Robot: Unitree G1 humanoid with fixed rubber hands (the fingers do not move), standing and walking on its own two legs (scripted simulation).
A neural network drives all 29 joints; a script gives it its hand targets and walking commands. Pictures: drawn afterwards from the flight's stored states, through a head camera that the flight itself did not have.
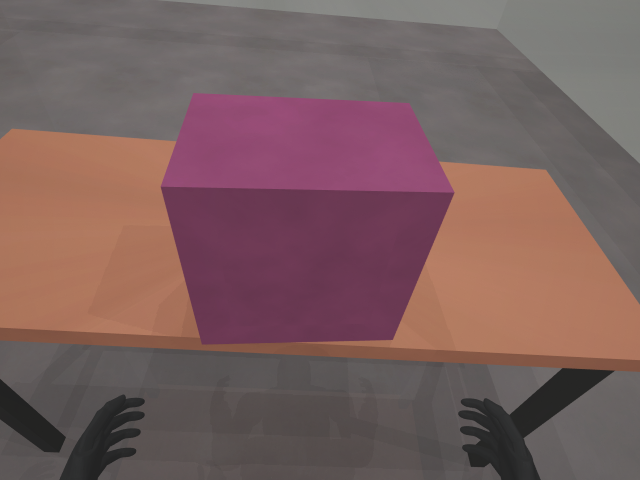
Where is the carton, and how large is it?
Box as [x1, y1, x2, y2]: [161, 93, 454, 344]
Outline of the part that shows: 193,93 163,178 161,189 202,344 392,339 454,192 409,103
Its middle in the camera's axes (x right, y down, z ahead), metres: -0.03 -0.01 +0.55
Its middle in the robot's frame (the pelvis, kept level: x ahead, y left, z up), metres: +0.44 +0.02 +0.09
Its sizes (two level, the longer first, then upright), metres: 0.290 0.197 0.293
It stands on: a table, 0.72 m high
